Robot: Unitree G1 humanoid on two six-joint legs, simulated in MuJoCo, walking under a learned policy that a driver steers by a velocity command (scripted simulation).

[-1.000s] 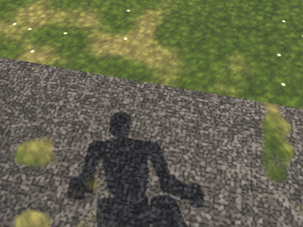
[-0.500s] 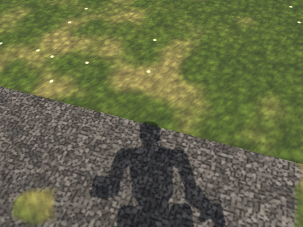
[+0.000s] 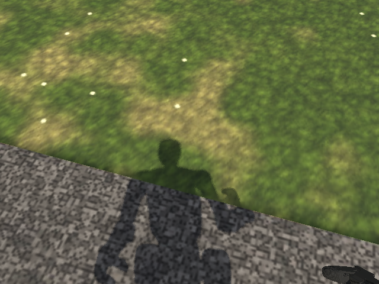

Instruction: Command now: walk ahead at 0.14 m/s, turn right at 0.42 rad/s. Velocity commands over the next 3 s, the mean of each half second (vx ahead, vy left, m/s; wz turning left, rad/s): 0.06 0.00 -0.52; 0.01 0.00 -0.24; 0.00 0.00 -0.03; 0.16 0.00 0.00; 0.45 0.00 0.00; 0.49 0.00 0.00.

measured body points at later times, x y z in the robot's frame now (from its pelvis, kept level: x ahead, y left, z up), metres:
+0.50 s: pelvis +0.06 -0.05 +0.02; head +0.08 -0.07 +0.47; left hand +0.26 +0.20 -0.07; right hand +0.14 -0.37 -0.07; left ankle +0.10 +0.10 -0.66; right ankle +0.06 -0.13 -0.73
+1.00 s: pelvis +0.09 +0.00 +0.00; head +0.11 -0.01 +0.45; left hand +0.32 +0.19 -0.10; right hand +0.15 -0.28 -0.10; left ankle +0.12 +0.10 -0.73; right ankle +0.06 -0.14 -0.73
